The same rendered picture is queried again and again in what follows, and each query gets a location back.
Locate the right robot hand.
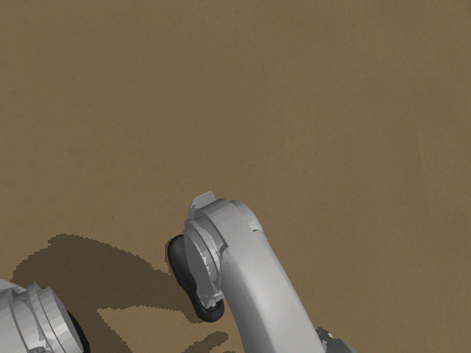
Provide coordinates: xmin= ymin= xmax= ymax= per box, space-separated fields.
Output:
xmin=316 ymin=327 xmax=357 ymax=353

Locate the left robot foot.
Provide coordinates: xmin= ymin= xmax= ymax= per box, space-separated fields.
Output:
xmin=67 ymin=311 xmax=91 ymax=353

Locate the right robot foot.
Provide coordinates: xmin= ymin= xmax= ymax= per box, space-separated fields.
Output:
xmin=167 ymin=235 xmax=224 ymax=323

